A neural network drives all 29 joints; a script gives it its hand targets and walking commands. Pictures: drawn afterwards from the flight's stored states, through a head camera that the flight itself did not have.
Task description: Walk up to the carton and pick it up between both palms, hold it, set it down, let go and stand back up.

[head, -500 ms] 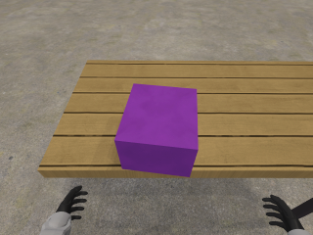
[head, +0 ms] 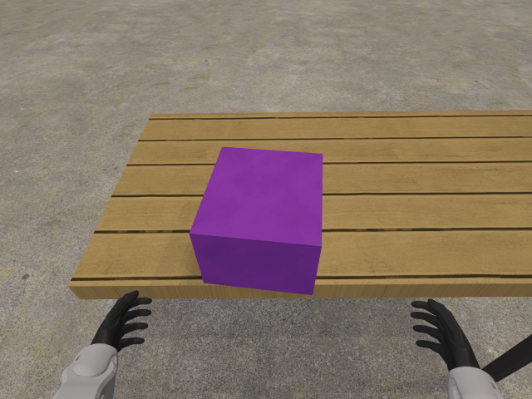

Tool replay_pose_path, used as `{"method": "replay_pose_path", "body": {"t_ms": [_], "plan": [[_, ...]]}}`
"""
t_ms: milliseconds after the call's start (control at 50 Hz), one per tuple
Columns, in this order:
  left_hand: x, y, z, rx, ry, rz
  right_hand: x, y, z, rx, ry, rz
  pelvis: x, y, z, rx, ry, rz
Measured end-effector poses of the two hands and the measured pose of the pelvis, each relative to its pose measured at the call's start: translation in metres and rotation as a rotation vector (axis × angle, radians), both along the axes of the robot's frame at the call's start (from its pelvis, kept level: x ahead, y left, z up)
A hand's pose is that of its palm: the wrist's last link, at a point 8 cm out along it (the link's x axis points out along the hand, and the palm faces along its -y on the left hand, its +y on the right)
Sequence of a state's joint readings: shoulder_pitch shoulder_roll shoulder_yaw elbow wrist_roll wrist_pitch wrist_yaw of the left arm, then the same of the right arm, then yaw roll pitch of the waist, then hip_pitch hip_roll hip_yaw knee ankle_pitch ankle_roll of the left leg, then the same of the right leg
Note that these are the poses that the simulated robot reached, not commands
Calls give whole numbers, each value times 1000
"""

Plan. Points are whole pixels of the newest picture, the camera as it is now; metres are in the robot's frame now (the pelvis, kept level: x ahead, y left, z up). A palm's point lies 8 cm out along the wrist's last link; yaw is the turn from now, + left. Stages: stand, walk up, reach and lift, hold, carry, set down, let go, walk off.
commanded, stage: reach and lift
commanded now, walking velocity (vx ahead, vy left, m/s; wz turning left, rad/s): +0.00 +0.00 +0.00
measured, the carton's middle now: (264, 216) +0.43 +0.03 +0.02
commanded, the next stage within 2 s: none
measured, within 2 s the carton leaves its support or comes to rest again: neither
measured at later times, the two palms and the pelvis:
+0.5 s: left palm (107, 298) +0.25 +0.25 +0.07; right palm (435, 318) +0.22 -0.20 +0.05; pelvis +0.04 +0.01 +0.01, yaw +0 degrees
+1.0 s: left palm (108, 276) +0.26 +0.24 +0.10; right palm (422, 293) +0.24 -0.17 +0.09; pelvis +0.05 +0.02 +0.01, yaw +0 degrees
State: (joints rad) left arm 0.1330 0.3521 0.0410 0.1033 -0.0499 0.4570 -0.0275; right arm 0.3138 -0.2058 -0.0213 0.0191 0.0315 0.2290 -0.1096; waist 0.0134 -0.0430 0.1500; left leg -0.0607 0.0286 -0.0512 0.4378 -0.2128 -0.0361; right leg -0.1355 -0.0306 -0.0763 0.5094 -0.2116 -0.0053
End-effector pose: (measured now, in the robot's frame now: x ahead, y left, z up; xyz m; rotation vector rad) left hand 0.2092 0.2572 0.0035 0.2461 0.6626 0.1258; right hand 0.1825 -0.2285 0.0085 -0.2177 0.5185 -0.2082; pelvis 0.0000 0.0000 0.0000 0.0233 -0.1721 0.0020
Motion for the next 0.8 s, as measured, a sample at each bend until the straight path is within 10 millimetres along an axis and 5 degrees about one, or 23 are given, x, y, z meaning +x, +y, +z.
{"method": "replay_pose_path", "body": {"t_ms": [380,800], "plan": [[27,-3,49,-71,-188,-48,35,30,35,95,-109,8,25,14,5,-12,46,4],[52,-15,93,-124,-386,-146,51,54,81,165,-267,10,50,22,9,-21,87,4]]}}
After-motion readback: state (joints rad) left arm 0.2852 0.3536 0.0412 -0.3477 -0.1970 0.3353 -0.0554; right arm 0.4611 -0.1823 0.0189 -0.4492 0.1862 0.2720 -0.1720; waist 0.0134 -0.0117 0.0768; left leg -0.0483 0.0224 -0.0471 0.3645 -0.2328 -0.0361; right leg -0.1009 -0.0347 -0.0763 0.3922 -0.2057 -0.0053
